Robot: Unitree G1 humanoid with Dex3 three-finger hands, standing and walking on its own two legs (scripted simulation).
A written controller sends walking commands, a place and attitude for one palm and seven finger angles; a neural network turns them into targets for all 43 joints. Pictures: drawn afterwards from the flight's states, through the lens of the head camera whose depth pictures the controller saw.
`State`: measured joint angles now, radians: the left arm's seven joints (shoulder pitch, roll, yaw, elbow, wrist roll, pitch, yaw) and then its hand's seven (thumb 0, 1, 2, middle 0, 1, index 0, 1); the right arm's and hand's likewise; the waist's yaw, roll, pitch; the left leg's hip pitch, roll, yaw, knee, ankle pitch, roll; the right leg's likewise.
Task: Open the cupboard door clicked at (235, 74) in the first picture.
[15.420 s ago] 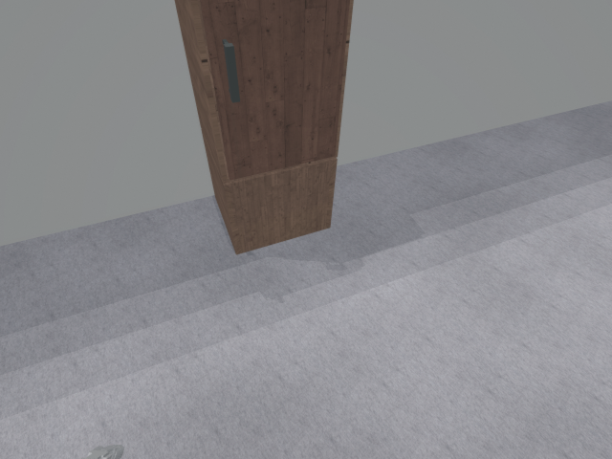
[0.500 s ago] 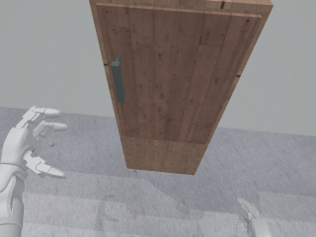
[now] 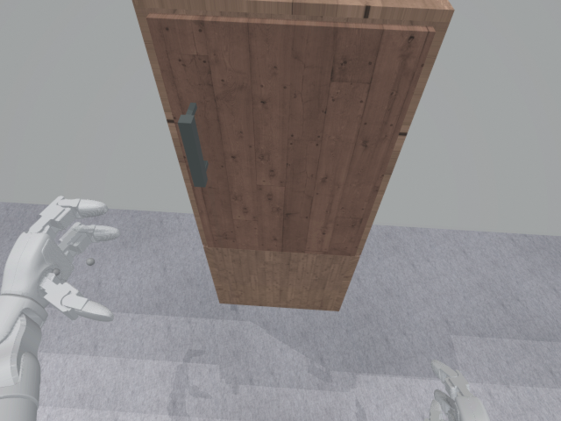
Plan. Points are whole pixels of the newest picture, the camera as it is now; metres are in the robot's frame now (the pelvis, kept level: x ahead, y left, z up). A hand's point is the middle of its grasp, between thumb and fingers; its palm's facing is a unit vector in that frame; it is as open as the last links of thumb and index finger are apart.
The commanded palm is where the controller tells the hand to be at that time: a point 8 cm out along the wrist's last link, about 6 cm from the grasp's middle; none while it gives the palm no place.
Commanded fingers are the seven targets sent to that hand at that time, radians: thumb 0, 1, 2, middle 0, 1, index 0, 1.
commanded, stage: raise the hand with hooked fingers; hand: left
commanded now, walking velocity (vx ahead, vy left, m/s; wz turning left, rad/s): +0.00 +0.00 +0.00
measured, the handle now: (196, 146) +0.55 +0.20 +0.06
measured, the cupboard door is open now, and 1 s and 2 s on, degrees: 0 0 0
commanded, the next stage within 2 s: move the hooked fingers beside the handle in 0.02 s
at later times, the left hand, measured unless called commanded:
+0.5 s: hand (116, 226) +0.35 +0.26 +0.08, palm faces +0.00 -1.00 -0.01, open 14.0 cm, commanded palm +0.32 +0.31 +0.08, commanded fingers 0.00 -0.50 0.30 -0.30 -1.20 -0.30 -1.20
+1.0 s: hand (127, 201) +0.40 +0.27 +0.08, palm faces -0.02 -1.00 +0.01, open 14.0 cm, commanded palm +0.38 +0.32 +0.07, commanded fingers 0.00 -0.50 0.30 -0.30 -1.20 -0.30 -1.20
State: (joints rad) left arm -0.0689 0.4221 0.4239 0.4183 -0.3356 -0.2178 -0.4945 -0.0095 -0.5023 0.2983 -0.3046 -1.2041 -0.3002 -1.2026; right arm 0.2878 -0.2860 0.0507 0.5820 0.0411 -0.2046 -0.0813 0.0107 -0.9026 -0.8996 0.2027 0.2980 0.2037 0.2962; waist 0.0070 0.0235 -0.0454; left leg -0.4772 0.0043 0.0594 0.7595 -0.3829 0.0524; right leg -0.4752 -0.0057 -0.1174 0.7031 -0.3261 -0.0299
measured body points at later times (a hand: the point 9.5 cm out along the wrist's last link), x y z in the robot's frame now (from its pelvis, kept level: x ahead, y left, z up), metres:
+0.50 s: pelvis +0.00 -0.02 -0.01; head +0.05 -0.01 +0.44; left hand +0.34 +0.32 +0.09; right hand +0.13 -0.28 -0.10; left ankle +0.00 +0.08 -0.71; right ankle +0.02 -0.10 -0.71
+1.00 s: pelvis +0.00 +0.01 -0.01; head +0.07 +0.02 +0.43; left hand +0.40 +0.32 +0.08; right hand +0.10 -0.26 -0.10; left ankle +0.00 +0.08 -0.71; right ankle +0.02 -0.10 -0.71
